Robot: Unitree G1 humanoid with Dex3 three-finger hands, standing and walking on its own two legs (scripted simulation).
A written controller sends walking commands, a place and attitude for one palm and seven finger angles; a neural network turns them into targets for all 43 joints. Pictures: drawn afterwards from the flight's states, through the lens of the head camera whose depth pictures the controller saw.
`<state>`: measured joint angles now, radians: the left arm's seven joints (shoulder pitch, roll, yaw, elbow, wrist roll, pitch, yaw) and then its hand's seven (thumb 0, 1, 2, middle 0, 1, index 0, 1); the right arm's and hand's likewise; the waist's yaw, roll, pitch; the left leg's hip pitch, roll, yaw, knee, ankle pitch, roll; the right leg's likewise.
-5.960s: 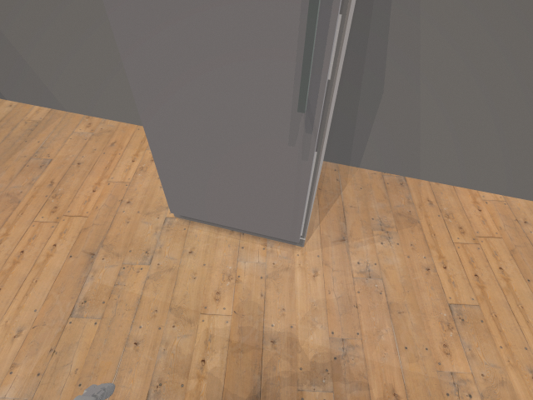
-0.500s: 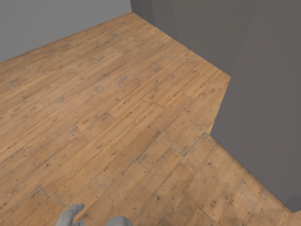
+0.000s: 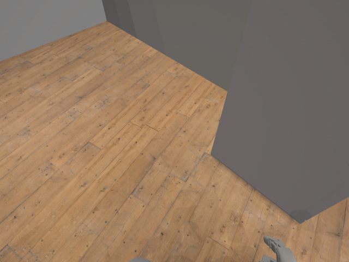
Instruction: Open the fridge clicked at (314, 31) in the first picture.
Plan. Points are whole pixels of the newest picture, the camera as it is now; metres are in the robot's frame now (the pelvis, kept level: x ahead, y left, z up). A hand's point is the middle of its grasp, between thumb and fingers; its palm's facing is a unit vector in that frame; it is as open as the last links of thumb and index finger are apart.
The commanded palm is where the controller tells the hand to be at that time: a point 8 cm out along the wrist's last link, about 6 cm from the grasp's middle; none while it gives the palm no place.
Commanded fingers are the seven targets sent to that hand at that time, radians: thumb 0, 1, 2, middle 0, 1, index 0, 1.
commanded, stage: turn to face it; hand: right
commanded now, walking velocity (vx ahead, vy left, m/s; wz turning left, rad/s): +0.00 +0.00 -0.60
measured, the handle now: out of the picture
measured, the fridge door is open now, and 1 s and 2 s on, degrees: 0 0 0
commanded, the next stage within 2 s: take the last steps up to it in 0.94 s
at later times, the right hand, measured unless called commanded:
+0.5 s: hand out of the picture -0.06 -0.20 -0.17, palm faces +0.36 +0.90 -0.26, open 7.4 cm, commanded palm none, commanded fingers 0.00 -0.90 -0.90 0.20 0.30 0.20 0.30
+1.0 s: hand out of the picture -0.04 -0.26 -0.16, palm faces +0.51 +0.83 -0.23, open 7.4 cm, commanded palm none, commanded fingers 0.00 -0.90 -0.90 0.20 0.30 0.20 0.30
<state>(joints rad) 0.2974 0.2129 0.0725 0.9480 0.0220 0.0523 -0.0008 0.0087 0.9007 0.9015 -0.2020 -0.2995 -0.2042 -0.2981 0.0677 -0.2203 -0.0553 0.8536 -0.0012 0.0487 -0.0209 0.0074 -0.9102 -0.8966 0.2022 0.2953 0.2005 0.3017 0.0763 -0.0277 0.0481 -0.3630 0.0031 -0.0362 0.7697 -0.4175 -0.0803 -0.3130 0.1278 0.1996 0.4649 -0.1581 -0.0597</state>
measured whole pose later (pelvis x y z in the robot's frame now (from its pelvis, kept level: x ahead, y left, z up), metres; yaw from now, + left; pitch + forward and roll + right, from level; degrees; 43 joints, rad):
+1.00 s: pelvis -0.02 -0.03 +0.00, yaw -30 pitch -1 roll +1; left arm 0.25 0.17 0.03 0.95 0.02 0.03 0.01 0.01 0.91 0.90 -0.20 -0.30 -0.21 -0.30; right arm 0.16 -0.23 -0.05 0.93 -0.01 0.06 -0.02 0.01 -0.91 -0.90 0.20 0.30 0.20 0.30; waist 0.02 0.01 0.04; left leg -0.41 0.08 0.02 0.93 -0.40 -0.10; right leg -0.20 0.08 0.05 0.43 -0.20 -0.07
